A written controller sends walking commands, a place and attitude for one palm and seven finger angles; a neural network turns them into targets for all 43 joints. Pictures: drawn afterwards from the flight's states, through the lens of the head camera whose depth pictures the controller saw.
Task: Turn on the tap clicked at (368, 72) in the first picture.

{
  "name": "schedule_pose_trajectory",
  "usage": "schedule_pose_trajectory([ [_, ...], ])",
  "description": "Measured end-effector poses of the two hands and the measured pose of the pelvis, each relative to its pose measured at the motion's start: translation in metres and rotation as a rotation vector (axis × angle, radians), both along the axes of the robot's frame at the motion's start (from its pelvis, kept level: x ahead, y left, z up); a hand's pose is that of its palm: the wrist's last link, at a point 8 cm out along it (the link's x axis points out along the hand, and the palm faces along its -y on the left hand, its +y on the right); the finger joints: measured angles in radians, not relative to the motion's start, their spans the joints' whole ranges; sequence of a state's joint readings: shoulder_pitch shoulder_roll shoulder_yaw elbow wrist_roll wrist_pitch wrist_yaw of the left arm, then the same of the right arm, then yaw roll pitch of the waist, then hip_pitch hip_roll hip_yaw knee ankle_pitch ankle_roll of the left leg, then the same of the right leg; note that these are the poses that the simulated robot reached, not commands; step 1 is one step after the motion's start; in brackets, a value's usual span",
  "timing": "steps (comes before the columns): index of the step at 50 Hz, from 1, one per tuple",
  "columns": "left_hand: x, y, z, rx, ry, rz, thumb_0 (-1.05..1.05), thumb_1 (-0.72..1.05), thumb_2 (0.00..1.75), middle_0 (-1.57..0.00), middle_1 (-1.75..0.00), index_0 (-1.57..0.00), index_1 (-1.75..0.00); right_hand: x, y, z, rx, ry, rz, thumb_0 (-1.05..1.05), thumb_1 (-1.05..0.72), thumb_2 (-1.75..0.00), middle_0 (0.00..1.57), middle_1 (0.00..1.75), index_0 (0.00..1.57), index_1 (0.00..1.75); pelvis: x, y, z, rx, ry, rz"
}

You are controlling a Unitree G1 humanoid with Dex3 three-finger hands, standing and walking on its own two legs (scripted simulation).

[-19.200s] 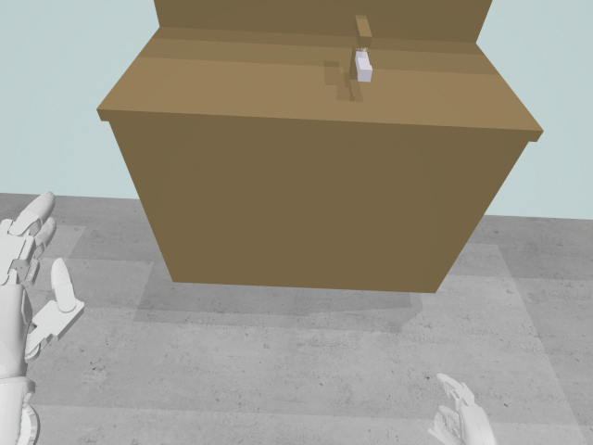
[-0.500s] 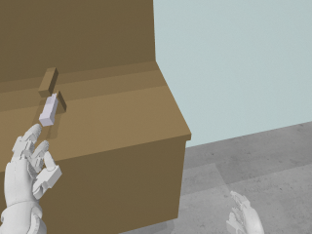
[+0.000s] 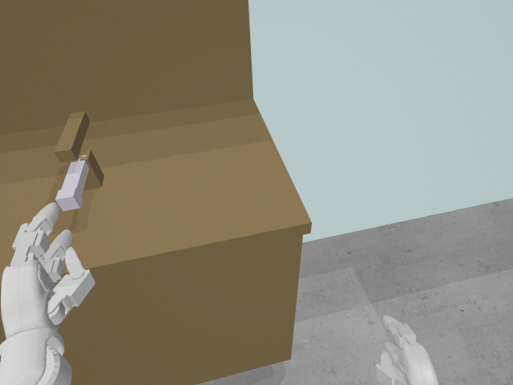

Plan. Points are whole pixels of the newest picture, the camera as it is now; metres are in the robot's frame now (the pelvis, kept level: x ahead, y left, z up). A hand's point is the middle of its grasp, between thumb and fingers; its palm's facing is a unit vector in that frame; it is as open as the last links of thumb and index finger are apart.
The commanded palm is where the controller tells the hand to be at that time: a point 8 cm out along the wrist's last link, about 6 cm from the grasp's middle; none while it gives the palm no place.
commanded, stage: reach beside the lever's end, fingers flat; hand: left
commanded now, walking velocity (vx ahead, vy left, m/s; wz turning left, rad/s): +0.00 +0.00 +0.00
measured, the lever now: (69, 199) +0.34 +0.38 +0.12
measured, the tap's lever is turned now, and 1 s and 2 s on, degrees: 0 0 0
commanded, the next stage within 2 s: push the lever round in 2.00 s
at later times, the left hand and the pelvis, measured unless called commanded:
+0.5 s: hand (73, 253) +0.23 +0.29 +0.13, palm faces +0.57 -0.82 -0.11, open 7.5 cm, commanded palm +0.18 +0.33 +0.14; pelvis +0.00 +0.02 +0.00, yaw -1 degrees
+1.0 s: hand (69, 243) +0.25 +0.32 +0.12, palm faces +0.56 -0.82 -0.10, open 7.6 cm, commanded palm +0.21 +0.37 +0.12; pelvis +0.00 +0.03 +0.00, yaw -1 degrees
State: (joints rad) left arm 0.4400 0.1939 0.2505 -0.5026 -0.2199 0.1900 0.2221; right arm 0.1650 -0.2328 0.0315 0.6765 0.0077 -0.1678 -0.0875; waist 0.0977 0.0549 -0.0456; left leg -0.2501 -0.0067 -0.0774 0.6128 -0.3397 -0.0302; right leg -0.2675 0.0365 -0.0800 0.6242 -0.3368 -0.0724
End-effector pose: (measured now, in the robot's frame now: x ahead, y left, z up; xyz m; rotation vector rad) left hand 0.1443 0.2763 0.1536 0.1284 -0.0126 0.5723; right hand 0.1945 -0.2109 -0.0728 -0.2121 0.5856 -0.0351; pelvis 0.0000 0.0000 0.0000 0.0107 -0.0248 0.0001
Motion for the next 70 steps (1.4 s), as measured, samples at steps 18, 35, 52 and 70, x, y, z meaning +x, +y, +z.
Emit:
schedule_pose_trajectory([
  [18, 0.033, 0.036, -0.011, -0.023, 0.026, 0.032, 0.02, 0.9, 0.9, -0.2, -0.3, -0.21, -0.3, -0.021, 0.001, -0.005, -0.015, 0.056, -0.055, 0.01, -0.9, -0.9, 0.21, 0.3, 0.2, 0.3, -0.007, 0.008, 0.003, -0.005, 0.014, -0.013],
  [35, 0.044, 0.068, -0.025, -0.034, 0.027, 0.049, 0.02, 0.9, 0.9, -0.19, -0.26, -0.19, -0.26, -0.017, 0.007, -0.004, -0.041, 0.067, -0.072, 0.01, -0.9, -0.9, 0.21, 0.3, 0.2, 0.3, -0.001, 0.022, 0.002, -0.009, 0.037, -0.016],
  [52, 0.061, 0.083, -0.032, -0.041, 0.036, 0.043, 0.02, 0.9, 0.9, -0.17, -0.22, -0.18, -0.22, -0.024, 0.01, -0.011, -0.029, 0.095, -0.091, 0.01, -0.9, -0.9, 0.21, 0.3, 0.21, 0.3, 0.001, 0.027, 0.001, -0.01, 0.059, -0.02],
  [70, 0.091, 0.114, -0.039, -0.045, 0.05, 0.06, 0.02, 0.9, 0.9, -0.16, -0.17, -0.16, -0.18, -0.048, -0.013, -0.022, -0.068, 0.163, -0.137, 0.01, -0.9, -0.9, 0.21, 0.3, 0.21, 0.3, -0.005, 0.019, -0.002, -0.014, 0.094, -0.016],
])
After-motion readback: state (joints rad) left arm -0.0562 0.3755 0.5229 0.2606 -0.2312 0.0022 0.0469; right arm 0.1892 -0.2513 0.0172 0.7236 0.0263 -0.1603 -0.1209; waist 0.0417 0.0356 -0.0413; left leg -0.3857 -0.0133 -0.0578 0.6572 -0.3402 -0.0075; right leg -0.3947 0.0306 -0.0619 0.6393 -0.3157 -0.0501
